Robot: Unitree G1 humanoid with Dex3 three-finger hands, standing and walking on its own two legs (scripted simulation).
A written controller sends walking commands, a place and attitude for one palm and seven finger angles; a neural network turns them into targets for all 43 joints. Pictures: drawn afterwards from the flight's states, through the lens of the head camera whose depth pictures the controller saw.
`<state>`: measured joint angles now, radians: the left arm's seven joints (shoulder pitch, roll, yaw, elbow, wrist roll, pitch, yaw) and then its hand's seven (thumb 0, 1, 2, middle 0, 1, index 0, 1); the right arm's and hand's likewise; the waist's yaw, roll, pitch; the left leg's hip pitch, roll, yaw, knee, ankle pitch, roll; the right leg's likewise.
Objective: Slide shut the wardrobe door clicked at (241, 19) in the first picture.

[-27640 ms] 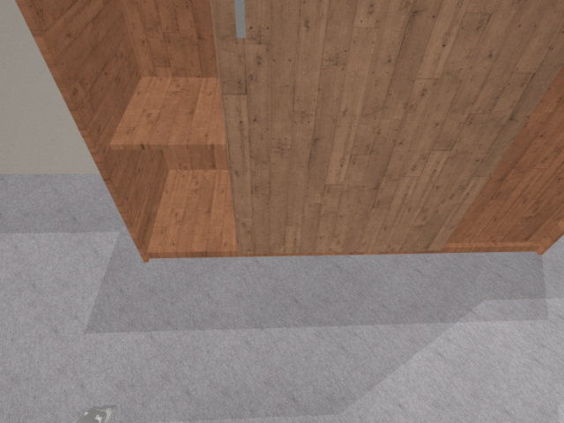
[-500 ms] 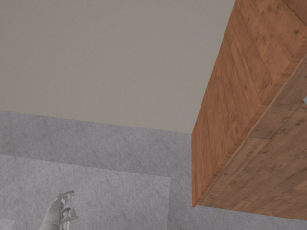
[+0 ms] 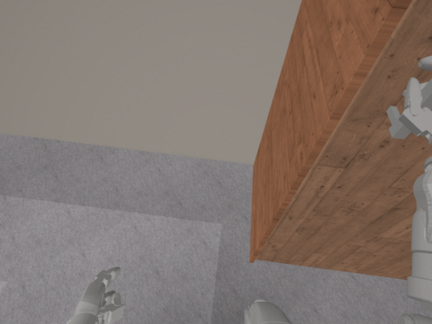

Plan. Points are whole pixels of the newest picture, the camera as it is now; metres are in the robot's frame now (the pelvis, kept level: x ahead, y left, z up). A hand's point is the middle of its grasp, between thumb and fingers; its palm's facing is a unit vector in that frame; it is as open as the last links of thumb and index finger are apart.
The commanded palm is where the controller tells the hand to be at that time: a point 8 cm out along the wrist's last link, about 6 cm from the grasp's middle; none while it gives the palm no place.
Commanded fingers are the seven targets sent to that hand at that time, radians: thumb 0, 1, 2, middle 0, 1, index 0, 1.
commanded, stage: stop walking and hold the door there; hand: right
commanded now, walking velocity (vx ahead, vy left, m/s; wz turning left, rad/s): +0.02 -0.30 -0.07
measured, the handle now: (426, 85) +0.41 -0.25 +0.25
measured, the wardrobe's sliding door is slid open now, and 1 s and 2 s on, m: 0.00 0.00 0.00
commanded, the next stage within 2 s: loosen the grip on the handle in 0.82 s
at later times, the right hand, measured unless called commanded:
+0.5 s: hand (414, 117) +0.37 -0.23 +0.23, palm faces +0.22 +0.95 -0.20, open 6.8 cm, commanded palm +0.34 -0.26 +0.22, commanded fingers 0.00 -0.90 -0.90 0.45 1.40 0.45 1.40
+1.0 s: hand (420, 117) +0.37 -0.24 +0.23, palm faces +0.18 +0.96 -0.22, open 7.1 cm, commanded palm +0.33 -0.28 +0.23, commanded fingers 0.00 -0.30 -0.61 0.45 1.40 0.45 1.40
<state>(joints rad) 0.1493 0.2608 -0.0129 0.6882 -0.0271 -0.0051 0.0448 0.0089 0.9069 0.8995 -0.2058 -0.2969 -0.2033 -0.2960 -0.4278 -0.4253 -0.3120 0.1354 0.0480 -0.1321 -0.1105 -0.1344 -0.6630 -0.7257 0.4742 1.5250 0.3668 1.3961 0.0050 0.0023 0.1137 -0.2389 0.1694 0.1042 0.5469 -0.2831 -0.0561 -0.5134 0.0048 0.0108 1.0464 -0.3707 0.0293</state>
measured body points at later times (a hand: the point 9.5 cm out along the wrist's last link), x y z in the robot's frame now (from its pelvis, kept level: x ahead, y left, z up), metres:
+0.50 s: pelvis +0.00 -0.08 -0.01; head +0.04 -0.07 +0.44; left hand +0.20 +0.09 -0.12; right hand +0.35 -0.28 +0.24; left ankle +0.01 +0.08 -0.74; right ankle +0.03 -0.24 -0.74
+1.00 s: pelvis -0.01 -0.08 +0.00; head +0.01 -0.08 +0.45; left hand +0.17 +0.15 -0.09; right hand +0.35 -0.29 +0.24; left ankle +0.01 +0.08 -0.74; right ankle +0.03 -0.24 -0.74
